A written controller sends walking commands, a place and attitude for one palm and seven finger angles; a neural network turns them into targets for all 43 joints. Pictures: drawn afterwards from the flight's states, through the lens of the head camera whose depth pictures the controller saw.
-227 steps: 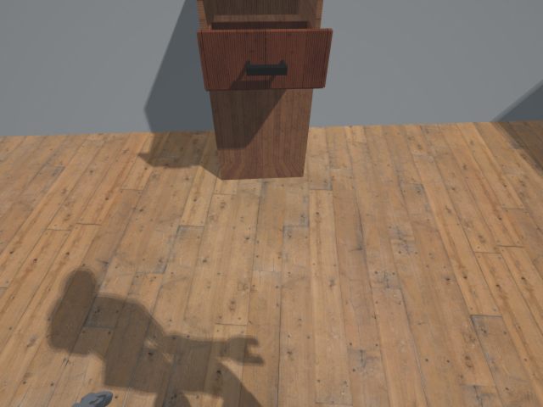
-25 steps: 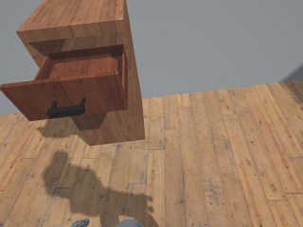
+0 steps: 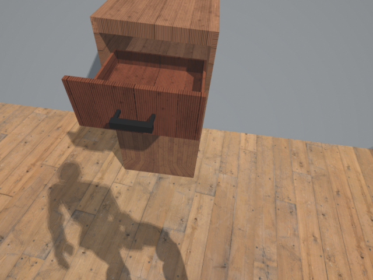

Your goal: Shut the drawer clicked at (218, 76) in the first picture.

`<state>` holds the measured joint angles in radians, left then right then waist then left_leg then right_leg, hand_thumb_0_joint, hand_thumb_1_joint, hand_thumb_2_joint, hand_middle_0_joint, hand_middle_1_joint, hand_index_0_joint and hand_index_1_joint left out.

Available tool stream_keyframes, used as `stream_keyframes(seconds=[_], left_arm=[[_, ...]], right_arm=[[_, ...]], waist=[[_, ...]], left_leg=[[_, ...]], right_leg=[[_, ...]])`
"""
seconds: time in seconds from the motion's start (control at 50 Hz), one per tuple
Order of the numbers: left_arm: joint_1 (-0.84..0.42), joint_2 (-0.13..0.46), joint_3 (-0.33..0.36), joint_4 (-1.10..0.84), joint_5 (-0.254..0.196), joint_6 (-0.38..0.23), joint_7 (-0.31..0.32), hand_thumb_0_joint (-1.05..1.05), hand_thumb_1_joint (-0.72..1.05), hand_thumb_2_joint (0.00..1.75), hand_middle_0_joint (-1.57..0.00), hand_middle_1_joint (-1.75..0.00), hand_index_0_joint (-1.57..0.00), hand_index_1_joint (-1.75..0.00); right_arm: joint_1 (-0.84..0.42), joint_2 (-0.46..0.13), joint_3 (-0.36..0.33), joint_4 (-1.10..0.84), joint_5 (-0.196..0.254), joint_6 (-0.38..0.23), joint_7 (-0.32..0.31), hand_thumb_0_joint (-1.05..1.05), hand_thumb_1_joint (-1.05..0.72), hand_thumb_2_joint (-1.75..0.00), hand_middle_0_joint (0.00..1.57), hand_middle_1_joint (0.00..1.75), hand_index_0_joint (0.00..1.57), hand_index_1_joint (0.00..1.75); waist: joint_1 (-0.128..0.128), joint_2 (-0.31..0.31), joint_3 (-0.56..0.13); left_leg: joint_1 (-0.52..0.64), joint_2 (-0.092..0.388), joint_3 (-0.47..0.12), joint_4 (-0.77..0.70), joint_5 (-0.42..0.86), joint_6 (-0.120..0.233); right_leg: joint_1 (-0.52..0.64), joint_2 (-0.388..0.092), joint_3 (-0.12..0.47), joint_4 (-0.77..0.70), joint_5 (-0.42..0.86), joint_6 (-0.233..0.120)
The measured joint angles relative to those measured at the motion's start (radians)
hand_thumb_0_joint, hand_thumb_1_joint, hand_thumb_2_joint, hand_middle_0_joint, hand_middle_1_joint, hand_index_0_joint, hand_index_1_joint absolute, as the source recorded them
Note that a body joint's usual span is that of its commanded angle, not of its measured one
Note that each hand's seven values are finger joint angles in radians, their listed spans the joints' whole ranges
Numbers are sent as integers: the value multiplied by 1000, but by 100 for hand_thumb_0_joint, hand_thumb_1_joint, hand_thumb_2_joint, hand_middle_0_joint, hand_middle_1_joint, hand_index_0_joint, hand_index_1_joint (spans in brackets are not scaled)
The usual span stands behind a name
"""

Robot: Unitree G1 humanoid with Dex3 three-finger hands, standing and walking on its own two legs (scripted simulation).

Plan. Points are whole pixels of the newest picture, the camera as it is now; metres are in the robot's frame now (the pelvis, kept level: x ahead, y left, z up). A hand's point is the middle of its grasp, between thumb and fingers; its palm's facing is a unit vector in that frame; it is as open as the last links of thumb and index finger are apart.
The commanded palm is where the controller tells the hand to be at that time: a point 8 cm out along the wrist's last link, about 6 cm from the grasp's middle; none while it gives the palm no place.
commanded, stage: take the last steps up to it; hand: left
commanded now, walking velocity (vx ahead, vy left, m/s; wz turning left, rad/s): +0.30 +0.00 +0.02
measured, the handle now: (133, 120) +0.52 +0.21 +0.01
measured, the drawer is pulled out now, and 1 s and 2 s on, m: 0.30 0.30 0.30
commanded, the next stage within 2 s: come to a stop and stand still in 0.66 s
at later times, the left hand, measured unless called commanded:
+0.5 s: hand (144, 246) +0.23 +0.12 -0.16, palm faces +0.06 -0.98 -0.20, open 7.3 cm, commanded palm none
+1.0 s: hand (128, 261) +0.20 +0.16 -0.19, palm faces +0.09 -0.99 -0.14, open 7.4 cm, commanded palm none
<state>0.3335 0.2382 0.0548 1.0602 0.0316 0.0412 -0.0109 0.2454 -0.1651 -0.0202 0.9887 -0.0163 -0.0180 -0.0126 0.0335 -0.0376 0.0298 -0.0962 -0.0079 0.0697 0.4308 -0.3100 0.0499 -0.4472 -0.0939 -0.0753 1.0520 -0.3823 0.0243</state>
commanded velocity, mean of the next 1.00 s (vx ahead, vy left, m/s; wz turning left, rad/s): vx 0.10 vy -0.02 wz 0.02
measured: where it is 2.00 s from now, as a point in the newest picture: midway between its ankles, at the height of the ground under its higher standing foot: outside the picture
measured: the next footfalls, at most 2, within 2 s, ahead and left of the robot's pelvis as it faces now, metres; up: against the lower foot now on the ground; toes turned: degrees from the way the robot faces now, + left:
right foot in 0.34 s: +0.23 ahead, -0.14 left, +0.00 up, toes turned -8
left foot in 0.82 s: +0.32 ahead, +0.10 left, +0.00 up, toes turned +9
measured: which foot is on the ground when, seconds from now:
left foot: down 0.00-0.36, up 0.38-0.80, down 0.82-1.00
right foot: up 0.00-0.32, down 0.34-0.84, up 0.86-1.00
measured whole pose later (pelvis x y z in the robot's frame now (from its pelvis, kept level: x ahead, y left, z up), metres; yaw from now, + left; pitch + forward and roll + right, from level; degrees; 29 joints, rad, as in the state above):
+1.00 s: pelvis +0.25 +0.00 +0.00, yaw +0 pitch -2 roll -1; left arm 0.33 0.15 0.02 1.14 0.02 0.03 0.04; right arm 0.11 -0.10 -0.02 1.03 0.00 -0.03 -0.05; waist 0.04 -0.05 0.08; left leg -0.23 0.04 0.14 0.47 -0.21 0.05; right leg -0.27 -0.05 -0.05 0.82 -0.52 0.04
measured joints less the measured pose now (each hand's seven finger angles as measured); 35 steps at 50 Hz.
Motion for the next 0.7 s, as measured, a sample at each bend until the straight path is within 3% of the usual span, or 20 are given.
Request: stream_keyframes(seconds=[0.14,0.26,0.34,0.36,0.4,0.44,0.48,0.58,0.7], left_arm=[[-64,-24,-9,-15,-5,-16,-4,1,91,90,-20,-29,-20,-30],[-144,-55,-14,-36,-11,-18,-9,1,91,90,-20,-29,-20,-30],[-189,-69,-14,-62,-10,-45,-12,1,90,90,-20,-29,-20,-30],[-199,-72,-13,-69,-8,-62,-11,0,90,90,-20,-29,-20,-30],[-213,-80,-12,-77,-11,-91,-4,0,90,90,-20,-29,-20,-30],[-203,-88,-15,-75,-17,-100,3,0,90,89,-20,-29,-20,-30],[-176,-96,-17,-62,-19,-97,11,0,90,89,-20,-29,-20,-30],[-105,-79,-3,-28,-15,-96,33,-2,95,89,-21,-29,-20,-30],[-21,-89,-20,23,-8,-92,20,-1,93,89,-20,-29,-20,-30]], right_arm=[[121,17,2,80,7,-24,-7,1,-92,-90,20,30,20,30],[198,25,-3,135,-3,-27,-10,1,-91,-90,20,30,20,30],[236,23,-5,167,-5,-24,-9,1,-91,-90,20,30,20,30],[242,24,-6,176,-1,-22,-7,1,-91,-90,20,30,20,30],[229,25,-9,185,7,-8,-2,1,-91,-90,20,30,20,30],[205,21,-17,184,9,2,2,1,-91,-90,20,30,20,30],[173,13,-27,169,5,9,4,1,-91,-90,20,29,20,30],[79,0,-39,104,-4,14,7,1,-91,-90,20,29,20,30],[-17,-8,-42,60,-1,11,16,1,-92,-90,19,29,19,30]], waist=[[-19,0,-1],[-59,21,17],[-83,48,29],[-80,56,36],[-80,70,54],[-71,72,53],[-63,71,39],[-55,67,3],[-20,59,-13]], left_leg=[[118,-29,-2,-131,23,7],[177,-29,5,-139,-28,-12],[177,-3,3,-48,-121,-41],[147,10,-1,41,-161,-42],[21,27,-29,353,-201,-27],[-106,34,-40,603,-168,-15],[-213,55,-32,714,-97,-17],[-372,110,-20,633,21,-52],[-374,119,1,388,65,-77]], right_leg=[[-86,-17,23,-35,120,18],[-53,-8,-8,-258,124,0],[40,28,-32,-427,141,-31],[57,37,-41,-446,198,-54],[67,46,-66,-404,171,-80],[109,53,-80,-426,136,-88],[156,61,-86,-484,142,-84],[247,78,-97,-623,175,-86],[310,82,-87,-692,168,-67]])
